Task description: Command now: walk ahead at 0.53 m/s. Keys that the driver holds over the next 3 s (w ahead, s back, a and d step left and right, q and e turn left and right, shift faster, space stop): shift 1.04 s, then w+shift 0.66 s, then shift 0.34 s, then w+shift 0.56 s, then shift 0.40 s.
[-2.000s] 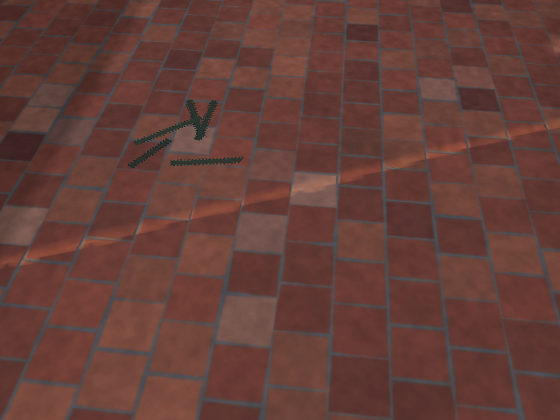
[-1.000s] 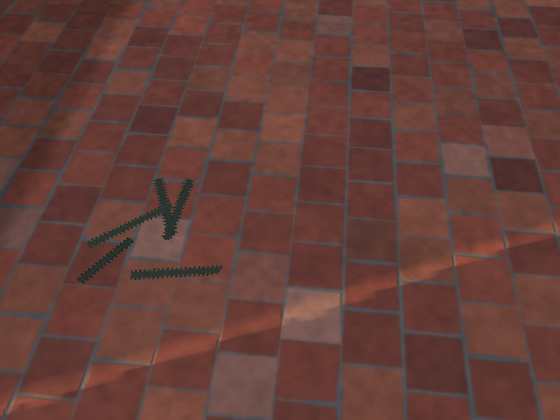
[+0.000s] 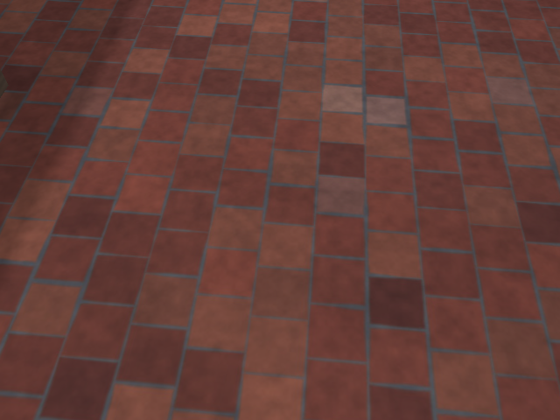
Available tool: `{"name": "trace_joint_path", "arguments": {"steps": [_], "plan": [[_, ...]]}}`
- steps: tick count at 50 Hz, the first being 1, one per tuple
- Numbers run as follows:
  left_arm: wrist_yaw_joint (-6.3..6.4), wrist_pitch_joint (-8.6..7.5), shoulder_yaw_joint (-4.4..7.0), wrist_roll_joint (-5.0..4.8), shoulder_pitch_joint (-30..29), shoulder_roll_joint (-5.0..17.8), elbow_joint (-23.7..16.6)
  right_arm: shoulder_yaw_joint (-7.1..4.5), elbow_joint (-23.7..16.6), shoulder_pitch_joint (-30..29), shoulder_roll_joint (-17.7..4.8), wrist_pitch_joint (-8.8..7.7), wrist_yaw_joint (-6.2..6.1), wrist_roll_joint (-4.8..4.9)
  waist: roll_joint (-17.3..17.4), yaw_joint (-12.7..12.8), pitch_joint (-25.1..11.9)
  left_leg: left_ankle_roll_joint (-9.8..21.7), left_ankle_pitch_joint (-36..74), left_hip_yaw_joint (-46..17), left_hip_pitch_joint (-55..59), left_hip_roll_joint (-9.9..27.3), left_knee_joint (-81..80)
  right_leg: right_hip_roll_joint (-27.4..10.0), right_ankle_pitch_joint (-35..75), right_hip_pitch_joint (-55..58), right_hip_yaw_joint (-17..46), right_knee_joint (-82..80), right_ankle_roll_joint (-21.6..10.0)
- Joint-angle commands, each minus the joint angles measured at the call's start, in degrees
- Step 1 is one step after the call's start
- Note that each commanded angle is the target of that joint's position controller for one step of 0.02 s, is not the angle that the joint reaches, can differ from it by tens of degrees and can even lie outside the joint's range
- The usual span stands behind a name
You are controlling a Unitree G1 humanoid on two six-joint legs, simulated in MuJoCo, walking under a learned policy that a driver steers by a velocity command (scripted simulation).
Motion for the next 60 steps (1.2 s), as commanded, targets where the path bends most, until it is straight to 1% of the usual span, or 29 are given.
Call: {"name": "trace_joint_path", "arguments": {"steps": [1, 3, 6, 9, 11, 12, 13, 14, 15, 16, 18, 20, 22, 25, 28, 29, 30, 31, 32, 35, 41, 52, 53, 54, 55, 56, 57, 58, 60], "plan": [[-0.87, 1.64, -0.05, 1.19, 6.4, 0.7, -1.9, 0.15, 0.2, 3.8, -2.7, -2.12, 0.09, 1.27, 3.3, 3.8, -3.3, 6.9, 49.9, -11.5, 5.0, 15.5, -11.7, -1.6, 0.4, -3.4, -0.5, -9.4, 1.5], [-1.28, 1.64, -0.88, 0.79, 2.2, -0.4, -3.8, 0.15, 0.4, 0.9, -4.0, -2.0, 0.11, 1.39, 5.4, 5.1, -2.0, 5.3, 51.8, -4.5, 0.6, 10.5, -13.0, -0.7, 8.7, 0.6, -4.5, -23.6, 1.7], [-1.23, 0.95, -1.61, -0.17, -2.3, -0.4, -3.6, 0.29, 1.5, 3.2, -3.9, -1.97, 0.33, 2.14, 6.1, 1.9, -4.0, 3.4, 44.4, -2.5, 1.4, 8.4, -12.1, 2.2, 26.6, 8.8, -8.2, -37.7, 1.6], [-0.26, 0.6, -0.84, 0.72, -0.5, 2.8, -2.2, -0.15, 2.8, 4.0, -5.4, -1.49, -0.34, 2.16, 6.0, 2.6, -4.5, 1.7, 42.8, -4.8, 6.4, 11.1, -6.3, 2.5, 28.2, 12.3, -6.3, -41.8, -0.4], [0.26, -0.43, 0.04, 1.82, 8.3, 4.5, 1.8, -0.22, 3.4, 3.8, -5.8, -0.35, -1.3, 2.25, 4.3, 6.1, -6.0, -0.2, 40.8, -4.3, 8.9, 9.6, 6.6, 2.8, 30.3, 18.5, -5.5, -47.6, -2.1], [0.46, -1.29, 0.76, 2.19, 11.2, 7.5, 3.1, -0.27, 3.4, 6.5, -5.9, 0.18, -1.66, 2.38, 0.2, 5.9, -7.7, -1.4, 27.2, -2.9, 6.7, 6.3, 17.1, -2.9, 52.8, 23.4, -1.5, -47.6, -3.0], [0.34, -1.08, 1.42, 2.3, 13.3, 10.2, 3.1, 0.87, 4.9, 17.3, 0.2, 0.94, -2.07, 3.29, -11.9, 3.1, -16.4, -2.9, -15.1, -0.8, -1.1, -0.3, 37.9, -19.7, 88.6, 35.1, 12.5, -41.6, -12.7], [-0.1, -0.39, 0.53, -0.25, 12.6, 7.2, 2.4, 0.8, 6.8, 21.5, 0.2, 2.21, -2.39, 3.92, -10.2, 1.9, -25.4, -3.7, -27.1, -8.8, -5.3, -2.6, 46.0, -24.4, 92.4, 39.7, 22.0, -42.5, -18.8], [-0.11, 0.06, 0.22, -1.56, 8.1, 5.2, 1.3, 0.25, 6.6, 17.2, -2.5, 3.04, -2.47, 2.05, -3.4, 1.5, -21.1, -4.2, -23.9, -11.5, -6.4, -0.2, 46.4, -22.0, 79.4, 32.8, 19.5, -46.6, -18.2], [0.33, 0.43, -0.4, -1.32, 3.6, 3.2, 0.9, 0.02, 5.4, 11.3, -2.8, 3.44, -2.32, 0.78, -1.5, 0.9, -14.4, -4.4, -21.2, -11.2, -8.0, 1.5, 43.8, -19.1, 67.1, 26.1, 16.6, -49.7, -16.4], [1.3, 0.83, -1.46, -0.66, 1.4, 0.8, 1.8, 0.13, 4.6, 6.6, -1.6, 4.74, -1.91, -0.15, -1.2, -0.9, -9.0, -5.0, -17.6, -10.9, -3.0, 4.0, 34.4, -14.7, 56.8, 14.8, 10.5, -54.1, -12.0], [1.39, 1.09, -1.45, 0.36, 1.6, 1.6, 2.9, 0.87, 6.0, 8.2, 1.3, 6.36, -1.92, 0.42, -2.8, -2.3, -10.1, -5.6, -17.0, -8.8, 3.1, 3.2, 27.5, -12.6, 52.2, 11.0, 7.3, -55.3, -10.4], [1.24, 1.4, -1.16, 0.74, 1.7, 2.7, 3.5, 1.22, 6.6, 6.8, 1.9, 7.43, -2.35, 0.79, -3.3, -2.1, -10.9, -5.4, -16.4, -7.3, 5.0, 3.1, 20.0, -11.4, 40.4, 10.1, 6.7, -56.6, -9.3], [1.18, 2.75, -0.48, 0.34, 1.3, 4.2, 4.1, 1.26, 7.2, 4.1, 1.2, 8.38, -2.65, 0.78, -5.1, -1.4, -9.7, -4.7, -10.6, -5.8, 7.4, 3.2, 12.5, -10.1, 12.5, 6.5, 7.8, -60.0, -7.2], [1.28, 4.46, -0.17, -0.53, 0.9, 3.8, 4.4, 1.52, 7.7, 3.4, 0.7, 8.09, -2.52, -0.22, -3.3, -1.9, -3.9, -2.5, -5.2, -7.3, 11.7, 4.5, 0.4, -8.1, -13.3, -2.2, 8.9, -63.4, -1.6], [1.21, 4.92, -0.15, -0.86, 2.2, 3.0, 4.6, 1.46, 7.2, 2.7, -1.0, 7.61, -2.6, -0.63, -0.1, -0.9, -1.5, -1.4, -9.7, -12.6, 8.6, 8.4, -4.9, -6.1, -14.1, -2.6, 7.7, -62.5, 0.9], [1.12, 5.43, 0.06, -1.28, 2.5, 2.5, 4.7, 1.51, 7.2, 1.0, -1.5, 7.11, -2.59, -0.03, 5.0, 0.7, 2.1, -0.4, -17.7, -16.0, -1.6, 10.4, -8.8, -2.7, -8.4, 1.9, 3.6, -59.8, 1.9], [0.88, 5.56, -0.12, -1.1, 2.6, 1.4, 5.4, 2.1, 7.3, -0.2, 0.4, 6.29, -2.61, 0.31, 6.4, 1.5, 1.8, -0.8, -20.6, -17.4, -6.9, 11.5, -12.5, -1.9, -0.4, 9.7, 2.6, -56.2, 1.9], [0.69, 5.47, -0.43, -0.83, 4.0, -0.4, 6.3, 2.16, 7.4, -1.3, 0.4, 5.53, -2.74, 0.71, 7.7, 2.8, 0.6, -1.7, -20.3, -17.5, -9.4, 11.7, -14.4, -1.3, 5.5, 15.3, 1.6, -53.6, 2.0], [0.56, 4.85, -0.57, 0.05, 6.2, -0.1, 8.5, 1.7, 7.2, -2.2, -0.6, 4.61, -3.01, 1.43, 5.9, 3.8, -0.9, -2.5, -16.8, -15.9, -9.1, 10.6, -14.4, -2.1, 9.1, 19.5, 1.9, -53.0, 1.9], [1.14, 4.69, -0.62, -0.42, 4.7, 0.6, 9.8, 1.84, 8.9, 4.8, 1.9, 5.47, -2.8, 0.91, -0.7, 0.7, 0.8, -1.5, -10.4, -12.2, -1.8, 7.7, -8.7, -4.5, 0.3, 10.4, 6.0, -58.5, 1.3], [1.55, 4.74, -0.85, -0.57, 6.3, -1.0, 12.2, 2.24, 9.7, 7.0, 3.2, 4.66, -3.09, 0.99, 1.1, 1.5, -0.8, -1.5, -7.1, -12.4, -1.7, 8.3, -9.4, -4.0, 6.9, 14.3, 4.7, -55.6, 1.0], [1.52, 4.83, -0.8, -0.56, 6.8, -1.0, 12.4, 1.99, 9.9, 8.6, 2.7, 4.73, -3.02, 0.83, 1.4, 1.0, -2.7, -1.0, -16.5, -12.5, -1.1, 7.5, -10.0, -2.6, -1.3, 13.9, 4.0, -54.7, 0.7], [1.34, 5.1, -0.09, -0.47, 6.6, 0.6, 11.9, 1.18, 9.3, 9.0, 0.5, 5.03, -2.83, 0.68, 3.1, 0.6, -1.7, 0.6, -29.1, -14.0, -1.5, 7.2, -10.1, -0.4, -13.7, 10.3, 2.4, -51.9, -0.3], [0.85, 5.34, 0.37, -0.11, 3.5, 1.7, 10.3, 0.56, 9.1, 10.9, -0.9, 5.32, -2.48, 0.4, 4.2, -1.1, 1.6, 2.8, -39.1, -18.5, -1.3, 9.5, -12.9, 0.4, -19.9, 3.1, 2.0, -49.1, -0.6], [0.12, 5.21, 0.1, 0.07, -1.6, -0.4, 7.6, -0.21, 9.5, 13.6, -2.4, 5.28, -2.32, 0.55, 8.8, -3.4, 4.2, 5.6, -43.7, -26.1, 3.1, 15.0, -18.6, 2.2, -14.2, -4.5, -1.7, -42.5, 0.5], [-0.54, 4.75, -0.24, 0.31, -5.6, -2.4, 5.4, -1.1, 9.6, 12.6, -3.4, 4.93, -2.51, 0.69, 13.2, -3.7, 7.1, 8.1, -39.9, -32.4, 4.9, 21.9, -24.0, 1.4, -0.7, -9.7, -5.7, -32.6, 1.4], [-0.83, 4.23, 0.6, 0.94, -6.4, -0.2, 4.9, -1.43, 9.1, 11.4, -2.8, 4.42, -2.62, 0.56, 9.1, -2.7, 6.6, 8.6, -33.5, -32.8, 7.5, 23.2, -24.8, -1.1, 1.4, -13.9, -3.9, -27.7, 1.7], [-1.62, 3.05, 1.49, 1.02, -3.2, 0.5, 5.4, -1.95, 7.6, 7.8, -2.9, 2.89, -2.55, 0.57, 5.4, 0.4, 2.0, 6.9, -23.9, -26.5, 11.8, 20.6, -22.6, -2.6, 4.0, -13.7, -3.1, -25.5, 2.4]]}}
